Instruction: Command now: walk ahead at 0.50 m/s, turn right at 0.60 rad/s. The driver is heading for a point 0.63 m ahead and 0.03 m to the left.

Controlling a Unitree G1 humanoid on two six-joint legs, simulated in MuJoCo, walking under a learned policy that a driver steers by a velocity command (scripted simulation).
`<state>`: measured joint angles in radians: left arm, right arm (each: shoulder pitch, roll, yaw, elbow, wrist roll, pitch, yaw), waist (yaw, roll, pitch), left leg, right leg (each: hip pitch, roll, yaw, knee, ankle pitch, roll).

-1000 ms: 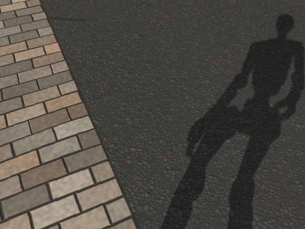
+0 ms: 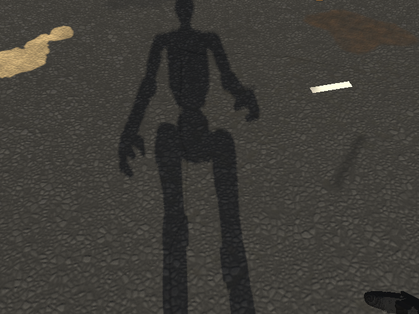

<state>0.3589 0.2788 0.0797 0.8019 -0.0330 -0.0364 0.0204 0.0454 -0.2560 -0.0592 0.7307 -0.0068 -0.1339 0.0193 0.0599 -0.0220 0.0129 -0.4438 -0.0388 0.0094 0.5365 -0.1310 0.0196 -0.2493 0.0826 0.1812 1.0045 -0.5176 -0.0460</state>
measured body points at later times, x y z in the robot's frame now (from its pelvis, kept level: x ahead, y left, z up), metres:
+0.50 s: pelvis +0.25 -0.06 +0.00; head +0.29 -0.08 +0.45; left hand +0.50 +0.14 -0.07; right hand +0.22 -0.35 -0.14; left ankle +0.11 +0.11 -0.66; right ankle +0.32 -0.17 -0.72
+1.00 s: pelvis +0.52 -0.06 -0.01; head +0.56 -0.05 +0.44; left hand +0.54 +0.23 -0.14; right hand +0.73 -0.29 -0.10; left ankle +0.64 +0.03 -0.73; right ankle +0.33 -0.18 -0.68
